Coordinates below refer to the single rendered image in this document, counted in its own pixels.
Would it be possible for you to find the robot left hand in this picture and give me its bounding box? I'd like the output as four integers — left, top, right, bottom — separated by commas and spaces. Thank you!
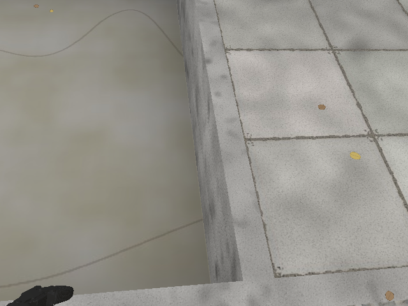
7, 286, 74, 306

